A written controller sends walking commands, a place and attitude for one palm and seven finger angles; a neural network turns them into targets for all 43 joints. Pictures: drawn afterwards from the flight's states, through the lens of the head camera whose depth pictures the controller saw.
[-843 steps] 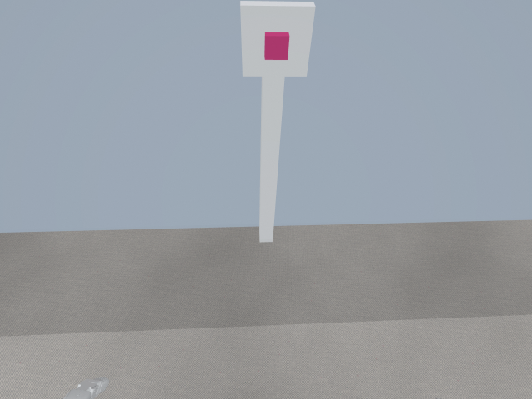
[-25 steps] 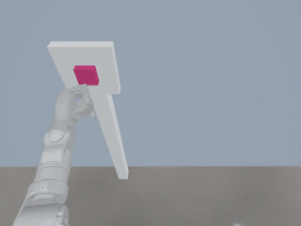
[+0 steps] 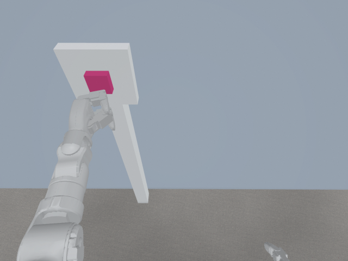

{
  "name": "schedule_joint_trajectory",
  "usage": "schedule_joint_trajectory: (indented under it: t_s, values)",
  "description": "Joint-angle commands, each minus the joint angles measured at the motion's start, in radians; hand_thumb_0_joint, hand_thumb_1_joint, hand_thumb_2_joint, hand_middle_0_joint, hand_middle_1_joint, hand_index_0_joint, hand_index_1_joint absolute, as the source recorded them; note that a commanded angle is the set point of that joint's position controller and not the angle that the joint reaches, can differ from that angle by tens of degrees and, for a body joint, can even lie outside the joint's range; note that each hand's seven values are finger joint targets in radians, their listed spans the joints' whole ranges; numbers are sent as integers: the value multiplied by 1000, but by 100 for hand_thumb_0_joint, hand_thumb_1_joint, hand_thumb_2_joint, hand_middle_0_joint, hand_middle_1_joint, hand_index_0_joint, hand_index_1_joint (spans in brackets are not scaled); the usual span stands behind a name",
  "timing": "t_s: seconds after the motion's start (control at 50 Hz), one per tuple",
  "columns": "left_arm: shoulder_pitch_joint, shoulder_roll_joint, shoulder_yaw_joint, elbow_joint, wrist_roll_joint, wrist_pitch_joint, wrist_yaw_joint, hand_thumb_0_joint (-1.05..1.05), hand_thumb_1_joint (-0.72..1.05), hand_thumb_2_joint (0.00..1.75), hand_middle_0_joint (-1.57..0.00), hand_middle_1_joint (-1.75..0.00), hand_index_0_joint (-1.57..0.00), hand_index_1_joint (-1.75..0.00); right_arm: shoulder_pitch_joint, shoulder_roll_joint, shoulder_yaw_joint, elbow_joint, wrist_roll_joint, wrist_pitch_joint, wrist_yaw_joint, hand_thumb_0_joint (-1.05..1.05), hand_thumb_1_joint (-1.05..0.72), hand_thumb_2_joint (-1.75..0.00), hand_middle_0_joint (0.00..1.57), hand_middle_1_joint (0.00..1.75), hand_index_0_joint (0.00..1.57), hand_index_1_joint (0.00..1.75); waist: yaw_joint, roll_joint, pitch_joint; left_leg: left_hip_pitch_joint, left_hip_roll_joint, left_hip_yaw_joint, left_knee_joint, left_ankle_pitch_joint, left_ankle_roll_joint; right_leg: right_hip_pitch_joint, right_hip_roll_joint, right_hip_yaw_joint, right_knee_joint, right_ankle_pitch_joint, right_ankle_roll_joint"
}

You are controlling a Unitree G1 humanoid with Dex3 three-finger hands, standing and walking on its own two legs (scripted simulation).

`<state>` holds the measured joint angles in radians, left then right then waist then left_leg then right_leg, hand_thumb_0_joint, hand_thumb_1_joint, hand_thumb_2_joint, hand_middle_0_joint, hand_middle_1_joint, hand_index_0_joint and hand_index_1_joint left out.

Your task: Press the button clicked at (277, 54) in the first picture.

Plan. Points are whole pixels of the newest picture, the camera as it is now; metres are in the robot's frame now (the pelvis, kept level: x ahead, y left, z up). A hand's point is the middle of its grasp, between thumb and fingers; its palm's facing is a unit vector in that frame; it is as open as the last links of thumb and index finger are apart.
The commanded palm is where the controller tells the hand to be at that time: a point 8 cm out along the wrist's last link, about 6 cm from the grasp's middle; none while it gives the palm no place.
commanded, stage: aim a knuckle at the button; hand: left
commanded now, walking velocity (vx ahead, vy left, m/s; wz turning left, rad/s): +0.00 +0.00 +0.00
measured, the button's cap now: (99, 81) +0.51 +0.20 +0.15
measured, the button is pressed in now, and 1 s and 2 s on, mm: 0 0 8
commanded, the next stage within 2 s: press the button with the knuckle in 1.06 s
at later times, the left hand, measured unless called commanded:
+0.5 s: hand (105, 112) +0.42 +0.17 +0.12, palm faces +0.04 -1.00 -0.02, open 3.1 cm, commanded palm +0.38 +0.22 +0.12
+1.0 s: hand (108, 115) +0.42 +0.17 +0.12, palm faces +0.02 -1.00 +0.01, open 3.1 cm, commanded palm +0.38 +0.22 +0.12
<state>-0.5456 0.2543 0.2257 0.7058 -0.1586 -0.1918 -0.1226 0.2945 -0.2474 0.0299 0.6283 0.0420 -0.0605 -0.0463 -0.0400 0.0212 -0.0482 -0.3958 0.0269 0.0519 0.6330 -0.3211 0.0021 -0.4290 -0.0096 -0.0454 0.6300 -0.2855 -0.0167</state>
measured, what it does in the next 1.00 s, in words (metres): stands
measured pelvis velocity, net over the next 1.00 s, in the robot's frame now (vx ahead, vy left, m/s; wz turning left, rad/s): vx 0.00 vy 0.01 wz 0.01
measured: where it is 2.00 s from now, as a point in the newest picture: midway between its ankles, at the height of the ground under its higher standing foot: outside the picture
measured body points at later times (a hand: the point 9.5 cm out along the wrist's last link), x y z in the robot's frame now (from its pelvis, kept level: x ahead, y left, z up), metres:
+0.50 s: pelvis +0.01 +0.00 +0.00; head +0.03 -0.01 +0.45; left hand +0.41 +0.23 +0.13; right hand +0.12 -0.25 -0.11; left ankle +0.00 +0.12 -0.72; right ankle +0.02 -0.11 -0.72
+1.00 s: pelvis +0.00 +0.01 +0.00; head +0.03 +0.01 +0.45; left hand +0.41 +0.22 +0.12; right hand +0.13 -0.23 -0.10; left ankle +0.00 +0.12 -0.72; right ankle +0.02 -0.11 -0.72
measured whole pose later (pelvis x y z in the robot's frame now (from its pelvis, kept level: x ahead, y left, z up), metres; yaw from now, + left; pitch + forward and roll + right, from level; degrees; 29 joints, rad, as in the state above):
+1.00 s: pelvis +0.00 +0.01 +0.00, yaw +0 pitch +5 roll +0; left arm -0.56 0.24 0.21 0.69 -0.16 -0.13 -0.12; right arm 0.28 -0.24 0.04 0.62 0.04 -0.05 -0.05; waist -0.04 0.02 -0.05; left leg -0.40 0.02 0.05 0.64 -0.33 0.01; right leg -0.43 -0.02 -0.05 0.63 -0.29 0.00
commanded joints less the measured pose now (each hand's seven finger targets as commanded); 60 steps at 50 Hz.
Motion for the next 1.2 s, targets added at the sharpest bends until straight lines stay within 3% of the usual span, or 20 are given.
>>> schedule_joint_trajectory:
  t_s: [0.0, 0.06, 0.12, 0.2, 0.22, 0.26, 0.36, 0.4, 0.44, 0.5, 0.6, 0.72, 0.76, 0.82, 0.86, 0.94, 0.98, 1.1, 1.12, 1.18]
  values:
    - [-391, 190, 25, -246, -23, -64, -18, 0, 90, 90, -130, -150, -130, -150, -22, -133, -49, -133, 10, -41, -16, 0, -90, -90, 20, 30, 20, 30, 6, -17, -295, 82, -30, -25, -77, 185, 24, 180, 14, 28, -75, 277, -5]
    - [-364, 189, 28, -255, -34, -55, -29, 0, 90, 90, -130, -150, -130, -150, -17, -136, -53, -131, 11, -42, -19, 0, -90, -90, 20, 30, 20, 30, 3, -40, -288, 93, -26, -27, -74, 200, 27, 173, 17, 25, -77, 288, -4]
    - [-427, 117, -44, -295, -33, -55, -32, 0, 90, 90, -130, -150, -130, -150, -22, -128, -52, -128, 12, -47, -20, 0, -90, -90, 20, 30, 20, 30, -16, 2, -269, 121, -26, -36, -72, 192, 26, 133, 18, 18, -79, 260, -8]
    - [-457, 150, -15, -264, -30, -51, -9, 0, 90, 90, -130, -150, -130, -150, -18, -135, -52, -111, 11, -49, -23, 0, -90, -90, 20, 30, 20, 30, -17, -19, -259, 107, -28, -44, -76, 143, 26, 110, 17, 19, -86, 200, -5]
    - [-455, 179, 12, -254, -28, -52, 1, 0, 90, 90, -130, -150, -130, -150, -10, -139, -52, -106, 5, -48, -25, 0, -90, -90, 20, 30, 20, 30, -15, -66, -269, 97, -27, -47, -74, 141, 28, 128, 18, 17, -85, 194, -3]
    - [-452, 230, 60, -212, -23, -49, 11, 0, 90, 90, -130, -150, -130, -150, -12, -140, -49, -106, 6, -43, -27, 0, -90, -90, 20, 30, 20, 30, -4, -78, -272, 69, -31, -39, -78, 133, 30, 153, 13, 28, -87, 198, 1]
    - [-407, 277, 100, -240, -7, -70, 7, 0, 90, 90, -130, -150, -130, -150, -9, -133, -47, -118, 0, -39, -23, 0, -90, -90, 20, 30, 20, 30, 25, 3, -357, 92, -33, -30, -67, 232, 26, 220, 11, 34, -56, 315, -8]
    - [-349, 230, 66, -257, -13, -69, -12, 0, 90, 90, -130, -150, -130, -150, -16, -128, -47, -132, 3, -39, -17, 0, -90, -90, 20, 30, 20, 30, 29, 35, -362, 111, -31, -25, -67, 275, 21, 223, 13, 28, -51, 358, -12]
    - [-336, 158, 7, -232, -26, -52, -35, 0, 90, 90, -130, -150, -130, -150, -13, -130, -50, -134, 10, -38, -14, 0, -90, -90, 20, 30, 20, 30, 6, -12, -316, 109, -25, -28, -63, 274, 23, 185, 19, 18, -59, 355, -9]
    - [-301, 185, 42, -215, -52, -19, -55, 0, 90, 90, -130, -150, -130, -150, -6, -145, -58, -135, 12, -33, -17, 0, -90, -90, 20, 30, 20, 30, 7, -76, -285, 87, -25, -26, -69, 243, 27, 184, 20, 17, -74, 343, -4]
    - [-357, 153, 1, -335, -43, -24, -51, 0, 90, 90, -130, -150, -130, -150, -19, -134, -55, -143, 9, -37, -17, 0, -90, -90, 20, 30, 20, 30, 1, -2, -298, 130, -25, -37, -65, 276, 24, 160, 17, 11, -61, 338, -9]
    - [-443, 142, -26, -390, -30, -55, -15, 0, 90, 90, -130, -150, -130, -150, -28, -130, -51, -123, 4, -50, -23, 0, -90, -90, 20, 30, 20, 30, -17, 22, -299, 165, -19, -57, -63, 236, 21, 116, 22, 7, -63, 259, -11]
    - [-402, 148, -13, -341, -24, -41, -6, 0, 90, 90, -130, -150, -130, -150, -32, -131, -51, -118, 5, -51, -23, 0, -90, -90, 20, 30, 20, 30, -4, 21, -296, 159, -19, -59, -69, 230, 17, 117, 20, 4, -62, 251, -12]
    - [-414, 143, -16, -256, -16, -9, 4, 0, 90, 90, -130, -150, -130, -150, -23, -135, -47, -107, 3, -44, -23, 0, -90, -90, 20, 30, 20, 30, -13, -27, -267, 125, -22, -63, -73, 199, 18, 106, 20, 0, -69, 222, -10]
    - [-368, 169, 22, -199, -16, 10, 10, 0, 90, 90, -130, -150, -130, -150, -25, -137, -47, -115, 4, -38, -23, 0, -90, -90, 20, 30, 20, 30, 5, -50, -256, 94, -24, -58, -79, 186, 18, 120, 18, 2, -69, 218, -10]
    - [-367, 204, 60, -214, -15, -6, 11, 0, 90, 90, -130, -150, -130, -150, -21, -137, -45, -133, -1, -33, -18, 0, -90, -90, 20, 30, 20, 30, 21, -60, -299, 87, -25, -51, -73, 217, 19, 161, 16, 7, -59, 260, -12]
    - [-396, 213, 62, -256, -16, -29, 8, 0, 90, 90, -130, -150, -130, -150, -25, -132, -44, -139, -2, -33, -17, 0, -90, -90, 20, 30, 20, 30, 20, -20, -316, 96, -27, -42, -69, 228, 19, 171, 16, 15, -57, 279, -12]
    - [-399, 198, 32, -312, -26, -61, -27, 0, 90, 90, -130, -150, -130, -150, -22, -133, -49, -135, 2, -39, -19, 0, -90, -90, 20, 30, 20, 30, 6, 27, -323, 126, -23, -41, -64, 245, 19, 164, 21, 18, -58, 297, -14]
    - [-381, 198, 30, -304, -26, -56, -31, 0, 90, 90, -130, -150, -130, -150, -18, -135, -50, -133, 3, -38, -20, 0, -90, -90, 20, 30, 20, 30, 4, -2, -318, 119, -22, -47, -63, 235, 21, 166, 23, 14, -59, 283, -14]
    - [-453, 141, -31, -250, -35, -23, -45, 0, 90, 90, -130, -150, -130, -150, -21, -138, -48, -120, 11, -37, -26, 0, -90, -90, 20, 30, 20, 30, -31, 4, -236, 103, -22, -53, -73, 163, 21, 96, 22, 9, -81, 215, -9]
